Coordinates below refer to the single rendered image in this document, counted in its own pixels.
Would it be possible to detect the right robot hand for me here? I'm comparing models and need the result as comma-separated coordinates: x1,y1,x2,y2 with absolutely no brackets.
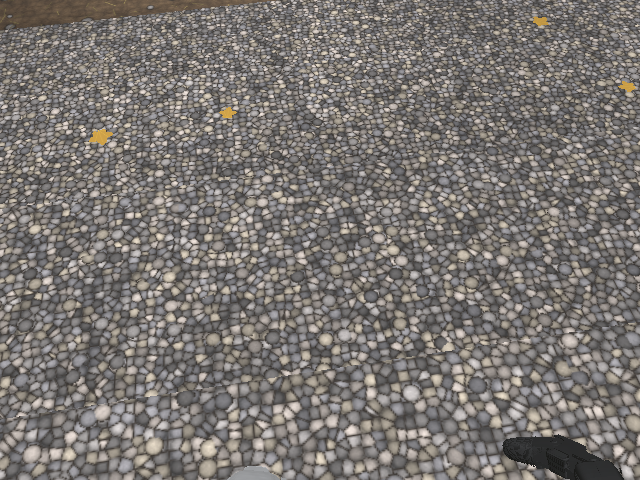
502,434,624,480

